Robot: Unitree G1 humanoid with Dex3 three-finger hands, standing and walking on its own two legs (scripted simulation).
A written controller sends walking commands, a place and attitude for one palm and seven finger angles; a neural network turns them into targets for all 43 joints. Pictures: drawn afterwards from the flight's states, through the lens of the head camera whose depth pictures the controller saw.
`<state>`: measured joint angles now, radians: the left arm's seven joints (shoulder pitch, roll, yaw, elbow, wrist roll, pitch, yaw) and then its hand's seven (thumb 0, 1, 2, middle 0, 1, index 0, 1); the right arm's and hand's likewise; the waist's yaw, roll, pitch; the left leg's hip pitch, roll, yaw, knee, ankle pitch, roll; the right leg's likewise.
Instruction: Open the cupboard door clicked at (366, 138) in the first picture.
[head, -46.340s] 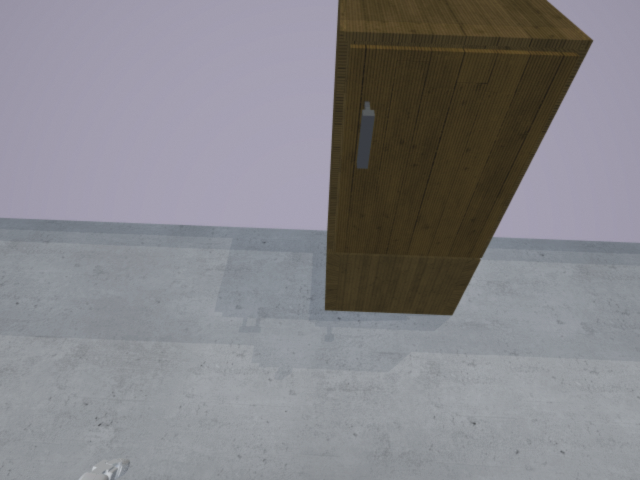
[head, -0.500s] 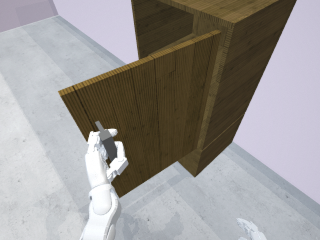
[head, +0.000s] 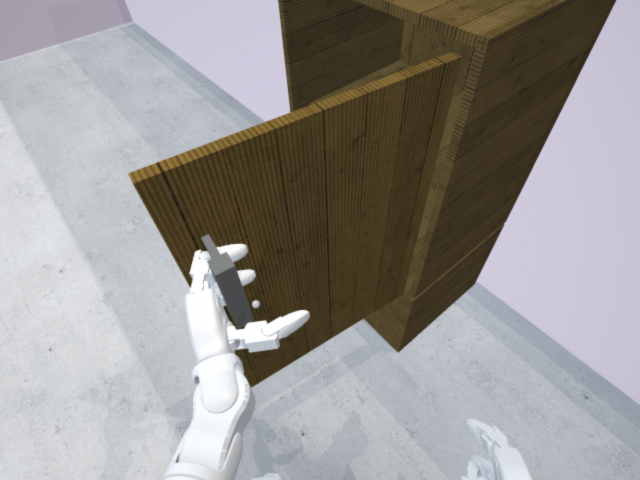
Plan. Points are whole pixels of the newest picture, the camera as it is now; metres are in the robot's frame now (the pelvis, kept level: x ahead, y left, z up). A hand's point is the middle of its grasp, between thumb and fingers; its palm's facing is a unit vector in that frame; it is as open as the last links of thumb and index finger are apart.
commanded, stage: open thumb and fingers to let go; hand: left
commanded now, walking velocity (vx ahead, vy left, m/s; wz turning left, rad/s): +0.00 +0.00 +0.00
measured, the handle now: (226, 281) +0.35 +0.14 +0.06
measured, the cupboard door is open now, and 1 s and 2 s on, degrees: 83 85 84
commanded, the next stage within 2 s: slide the hand sideways off the handle in 0.34 s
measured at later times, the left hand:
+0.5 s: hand (249, 311) +0.31 +0.11 +0.06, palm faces +0.24 -0.97 -0.03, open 14.5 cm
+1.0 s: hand (237, 345) +0.26 +0.12 +0.05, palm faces -0.15 -0.99 -0.02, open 16.0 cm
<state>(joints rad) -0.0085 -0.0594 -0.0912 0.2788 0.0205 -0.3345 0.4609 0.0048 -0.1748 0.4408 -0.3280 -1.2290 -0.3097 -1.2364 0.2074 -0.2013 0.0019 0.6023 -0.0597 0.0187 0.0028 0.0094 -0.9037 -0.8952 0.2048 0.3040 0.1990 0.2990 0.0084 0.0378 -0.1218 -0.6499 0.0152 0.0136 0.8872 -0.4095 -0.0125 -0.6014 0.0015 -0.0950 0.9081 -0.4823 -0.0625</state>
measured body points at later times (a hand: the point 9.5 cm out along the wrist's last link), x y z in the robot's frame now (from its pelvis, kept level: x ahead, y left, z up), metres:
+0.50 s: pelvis -0.01 +0.02 +0.00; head +0.02 +0.01 +0.45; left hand +0.29 +0.16 +0.06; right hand +0.15 -0.20 -0.11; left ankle +0.02 +0.13 -0.69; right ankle -0.01 -0.08 -0.69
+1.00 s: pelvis -0.01 +0.04 +0.00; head +0.02 +0.04 +0.45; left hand +0.27 +0.17 +0.06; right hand +0.15 -0.18 -0.09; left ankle +0.02 +0.13 -0.69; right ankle -0.02 -0.07 -0.69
